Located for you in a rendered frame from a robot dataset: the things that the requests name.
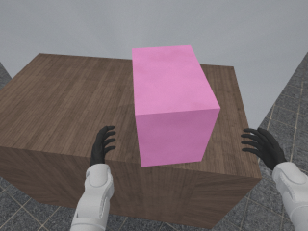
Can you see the robot right hand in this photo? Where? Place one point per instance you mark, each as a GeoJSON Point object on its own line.
{"type": "Point", "coordinates": [268, 148]}

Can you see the pedestal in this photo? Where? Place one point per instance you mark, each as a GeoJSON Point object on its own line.
{"type": "Point", "coordinates": [52, 110]}

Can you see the robot left hand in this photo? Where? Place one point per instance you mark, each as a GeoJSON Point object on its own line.
{"type": "Point", "coordinates": [99, 151]}

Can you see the carton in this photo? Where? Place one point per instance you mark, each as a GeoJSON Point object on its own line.
{"type": "Point", "coordinates": [175, 107]}

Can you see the robot right forearm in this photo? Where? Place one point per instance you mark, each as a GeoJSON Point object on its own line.
{"type": "Point", "coordinates": [293, 186]}

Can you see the robot left forearm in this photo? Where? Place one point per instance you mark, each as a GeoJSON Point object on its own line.
{"type": "Point", "coordinates": [93, 208]}

